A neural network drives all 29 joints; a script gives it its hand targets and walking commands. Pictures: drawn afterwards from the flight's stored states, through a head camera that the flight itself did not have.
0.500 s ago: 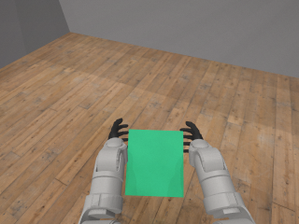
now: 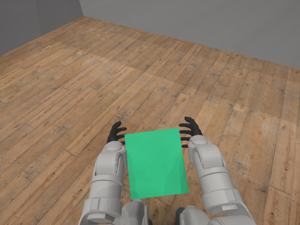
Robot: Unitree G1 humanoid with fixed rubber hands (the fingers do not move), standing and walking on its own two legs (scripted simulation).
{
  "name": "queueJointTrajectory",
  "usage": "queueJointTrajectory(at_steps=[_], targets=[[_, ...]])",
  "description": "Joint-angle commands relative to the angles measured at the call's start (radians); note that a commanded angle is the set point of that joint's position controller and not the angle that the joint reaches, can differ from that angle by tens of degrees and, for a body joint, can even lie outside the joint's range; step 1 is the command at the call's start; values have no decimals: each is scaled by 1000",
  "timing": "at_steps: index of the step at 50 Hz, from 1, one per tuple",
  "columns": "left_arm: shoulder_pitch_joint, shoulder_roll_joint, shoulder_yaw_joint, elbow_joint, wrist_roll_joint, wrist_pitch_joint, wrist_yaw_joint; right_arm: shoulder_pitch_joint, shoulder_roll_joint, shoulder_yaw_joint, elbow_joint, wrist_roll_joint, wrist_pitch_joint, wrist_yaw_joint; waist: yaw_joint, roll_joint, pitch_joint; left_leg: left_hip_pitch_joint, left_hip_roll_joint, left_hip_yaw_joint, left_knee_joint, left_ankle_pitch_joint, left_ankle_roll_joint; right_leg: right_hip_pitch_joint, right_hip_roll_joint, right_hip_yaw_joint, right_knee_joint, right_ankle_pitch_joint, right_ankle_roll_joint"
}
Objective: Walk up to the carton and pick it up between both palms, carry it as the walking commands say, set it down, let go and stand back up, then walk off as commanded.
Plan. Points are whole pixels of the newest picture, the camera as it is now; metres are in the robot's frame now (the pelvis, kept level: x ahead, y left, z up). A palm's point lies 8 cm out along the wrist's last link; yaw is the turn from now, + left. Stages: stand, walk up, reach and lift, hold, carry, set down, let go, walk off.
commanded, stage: carry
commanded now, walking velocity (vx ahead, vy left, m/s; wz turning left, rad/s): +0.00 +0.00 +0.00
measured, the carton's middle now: (156, 157) +0.33 +0.02 -0.07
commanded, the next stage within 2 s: none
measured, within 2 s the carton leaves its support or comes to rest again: neither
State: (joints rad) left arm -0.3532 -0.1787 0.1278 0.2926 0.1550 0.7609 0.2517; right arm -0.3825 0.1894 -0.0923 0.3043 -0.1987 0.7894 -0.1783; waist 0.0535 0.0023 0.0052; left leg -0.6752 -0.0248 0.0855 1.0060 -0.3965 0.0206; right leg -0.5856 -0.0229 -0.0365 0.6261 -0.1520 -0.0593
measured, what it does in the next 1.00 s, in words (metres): walks backwards, turning left: left foot, then right foot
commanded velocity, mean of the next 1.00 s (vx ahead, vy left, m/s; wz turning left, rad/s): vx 0.00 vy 0.00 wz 0.56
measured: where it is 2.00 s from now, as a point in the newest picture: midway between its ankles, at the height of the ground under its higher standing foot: outside the picture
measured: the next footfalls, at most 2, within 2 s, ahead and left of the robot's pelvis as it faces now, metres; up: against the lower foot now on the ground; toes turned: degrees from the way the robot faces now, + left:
left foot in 0.08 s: +0.08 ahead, +0.07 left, +0.00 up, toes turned +2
right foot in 0.32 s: -0.03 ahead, -0.09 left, +0.00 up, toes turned -3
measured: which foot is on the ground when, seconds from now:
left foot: up 0.00-0.06, down 0.08-0.34, up 0.36-0.52, down 0.54-0.80, up 0.82-0.92, down 0.94-1.00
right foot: down 0.00-0.08, up 0.10-0.30, down 0.32-0.96, up 0.98-1.00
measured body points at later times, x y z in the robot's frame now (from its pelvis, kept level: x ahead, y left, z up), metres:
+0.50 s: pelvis -0.11 +0.01 +0.01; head -0.11 +0.01 +0.46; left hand +0.20 +0.13 +0.10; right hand +0.20 -0.10 +0.10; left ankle -0.05 +0.11 -0.69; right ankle -0.07 -0.09 -0.70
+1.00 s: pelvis -0.23 +0.02 -0.01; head -0.17 +0.05 +0.44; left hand +0.06 +0.24 +0.06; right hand +0.12 +0.03 +0.05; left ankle -0.18 +0.14 -0.70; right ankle -0.12 -0.10 -0.70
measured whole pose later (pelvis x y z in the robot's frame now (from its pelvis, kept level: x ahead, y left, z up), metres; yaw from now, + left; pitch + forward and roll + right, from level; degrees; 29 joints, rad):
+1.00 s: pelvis -0.23 +0.02 -0.01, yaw +22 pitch +5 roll -1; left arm -0.56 -0.26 0.16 -0.07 0.13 1.22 0.35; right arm -0.48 0.23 -0.15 -0.14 -0.09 1.26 -0.33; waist -0.03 0.00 0.07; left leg -0.63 -0.01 0.05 0.80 -0.24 0.04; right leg -0.60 -0.19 -0.17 0.88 -0.41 0.07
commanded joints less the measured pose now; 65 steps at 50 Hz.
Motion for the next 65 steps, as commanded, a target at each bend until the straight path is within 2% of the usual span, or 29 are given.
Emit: queueJointTrajectory(at_steps=[1,3,4,6,7,10,14,17,20,27,28,29,30,33,37,38,39,40,45,46,48,49,52,58,59,60,61,63,65], targets=[[-665,-1111,-579,-138,-257,-45,-417,-636,1098,509,-170,291,-107,279,-116,-108,-510,648,-24,-7,-37,-139,61,-199,-123,27,-358,-540,47],[-617,-1121,-591,-85,-252,-43,-396,-620,1090,472,-103,292,-114,297,-119,228,-489,559,51,-172,-541,-349,102,-71,-27,-24,104,-475,32],[-574,-1108,-608,-108,-275,-47,-383,-580,1089,490,-135,322,-111,308,-95,477,-393,368,376,-660,-843,-637,136,-153,44,-57,402,-398,87],[-734,-1110,-573,-292,-328,-35,-366,-797,1063,557,-347,408,-95,295,-48,260,-341,116,397,-622,-900,-611,169,-59,55,1,712,-250,98],[-826,-1148,-759,-714,-528,60,-337,-873,1096,711,-732,593,-10,260,-60,198,-372,50,346,-596,-897,-507,112,50,53,-13,773,-183,100],[-619,-1100,-694,-620,-499,237,-304,-785,1048,699,-735,592,164,222,-56,166,-493,281,220,-343,-720,-62,41,156,30,-11,517,-243,74],[-507,-1036,-617,-585,-487,359,-296,-658,954,642,-718,566,303,216,-58,141,-595,443,219,-316,-538,238,27,437,37,21,-225,-272,46],[-419,-1017,-593,-530,-455,378,-308,-570,972,656,-674,549,356,229,-62,-337,-575,-3,52,-37,-226,-22,-66,672,-437,346,-145,331,-91],[-458,-1018,-574,-537,-449,419,-310,-579,992,662,-656,551,386,238,-54,-91,-522,-6,58,-55,-62,-30,-42,612,-367,218,-66,601,-104],[-518,-1022,-520,-444,-391,475,-289,-646,1017,592,-496,577,463,274,-59,-119,-459,305,7,7,-426,82,-31,292,-293,22,4,108,-7],[-552,-1035,-519,-436,-400,472,-289,-668,1033,580,-477,583,462,278,-66,-22,-458,413,76,-128,-496,180,-1,185,-240,-24,71,21,62],[-613,-1057,-527,-447,-406,476,-291,-651,1041,554,-436,578,456,277,-77,298,-457,475,267,-433,-573,311,85,8,-129,-123,232,-276,129],[-698,-1064,-535,-460,-430,482,-299,-667,1052,528,-420,568,454,271,-77,405,-419,425,337,-552,-630,258,153,-36,-84,-92,346,-452,129],[-811,-1135,-551,-456,-493,477,-314,-766,1088,497,-453,550,448,257,-82,121,-463,413,316,-508,-654,85,122,-3,-78,-17,380,-339,108],[-839,-1174,-536,-430,-532,475,-324,-883,1055,476,-555,539,419,213,-66,206,-581,284,194,-292,-664,52,-44,391,-19,-75,-18,-310,69],[-806,-1175,-514,-409,-520,475,-323,-887,1044,475,-571,533,416,206,-54,102,-610,209,120,-211,-565,43,-99,550,-84,12,-214,-349,45],[-787,-1175,-493,-387,-503,471,-319,-900,1048,488,-591,536,415,205,-54,-234,-651,90,1,-59,-328,31,-135,616,-330,295,-311,-434,-24],[-754,-1184,-476,-382,-486,456,-315,-945,1032,519,-639,539,412,208,-55,-427,-611,45,62,-47,-35,-87,-71,490,-479,361,-277,-306,-99],[-658,-1168,-454,-385,-415,473,-294,-873,1034,528,-634,559,420,217,-62,-139,-624,285,65,-66,-231,-13,-19,400,-351,-11,-6,178,0],[-647,-1163,-464,-392,-409,475,-289,-841,1031,527,-622,559,424,223,-73,-80,-647,414,63,-72,-384,49,-7,328,-322,-73,104,125,32],[-623,-1137,-479,-425,-403,473,-283,-764,1030,524,-603,559,427,229,-73,315,-634,705,355,-516,-461,769,115,-50,-170,-105,355,-338,161],[-633,-1126,-465,-427,-401,473,-285,-722,1035,522,-574,548,425,233,-74,378,-640,711,382,-569,-484,812,200,-134,-106,-35,451,-476,165],[-674,-1147,-539,-485,-455,460,-295,-701,1044,526,-598,520,427,222,-76,122,-653,663,312,-513,-504,507,160,-117,-86,30,550,-377,143],[-631,-1130,-568,-554,-484,456,-314,-685,1015,550,-697,489,402,191,-47,226,-706,449,211,-327,-524,409,25,373,-15,-20,-50,-347,84],[-611,-1118,-556,-534,-473,454,-315,-688,1010,564,-705,488,400,186,-40,63,-719,295,137,-247,-424,337,-19,556,-137,116,-204,-305,56],[-604,-1117,-558,-542,-470,439,-315,-704,1026,603,-748,502,398,189,-48,-351,-715,78,4,-71,-240,16,-51,635,-420,419,-203,-101,-39],[-566,-1122,-557,-575,-461,424,-315,-740,1034,646,-812,510,393,194,-38,-471,-657,-10,51,-39,-37,-135,-29,589,-494,369,-156,243,-126],[-608,-1108,-561,-637,-469,434,-317,-728,1032,661,-814,534,392,190,-49,-242,-623,11,44,-31,7,-110,-18,625,-425,200,-52,514,-84],[-544,-1093,-551,-616,-425,442,-301,-716,1012,649,-800,551,404,209,-43,-212,-609,123,39,-39,-176,-41,-15,589,-362,76,28,601,-23]])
